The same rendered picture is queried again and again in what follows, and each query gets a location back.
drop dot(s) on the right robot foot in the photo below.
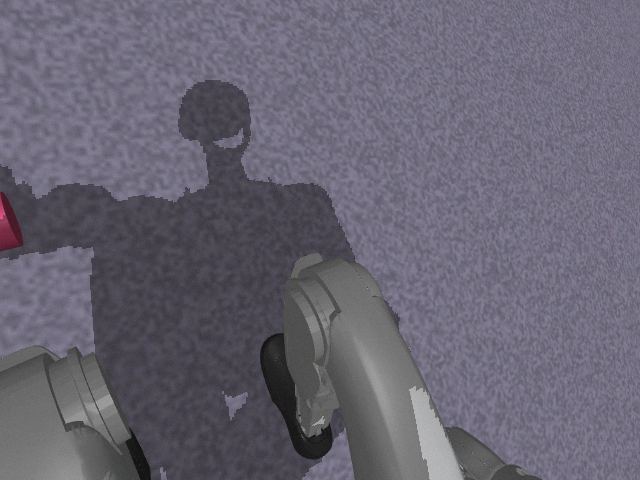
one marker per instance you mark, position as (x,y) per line
(282,391)

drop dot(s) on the left robot foot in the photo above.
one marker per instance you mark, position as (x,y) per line
(138,457)

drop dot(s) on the right robot hand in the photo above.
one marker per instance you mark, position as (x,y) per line
(476,460)

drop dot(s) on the can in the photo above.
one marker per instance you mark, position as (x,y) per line
(10,233)

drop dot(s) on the right robot arm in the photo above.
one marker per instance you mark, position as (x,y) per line
(513,472)

